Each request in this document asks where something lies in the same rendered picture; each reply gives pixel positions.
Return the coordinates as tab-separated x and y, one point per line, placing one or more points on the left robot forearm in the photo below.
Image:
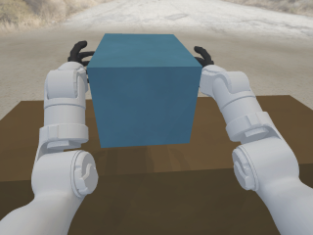
64	111

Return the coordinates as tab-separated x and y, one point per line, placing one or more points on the right robot forearm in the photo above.
246	122

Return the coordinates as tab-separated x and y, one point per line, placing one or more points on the robot right upper arm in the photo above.
268	167

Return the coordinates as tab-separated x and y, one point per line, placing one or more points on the right robot hand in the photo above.
206	58

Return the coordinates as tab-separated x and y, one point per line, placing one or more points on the left robot hand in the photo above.
75	56

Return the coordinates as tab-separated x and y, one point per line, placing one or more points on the carton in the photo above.
144	89

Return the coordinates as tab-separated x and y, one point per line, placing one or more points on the pedestal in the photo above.
168	189

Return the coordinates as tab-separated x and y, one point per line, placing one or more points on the robot left upper arm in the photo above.
60	182

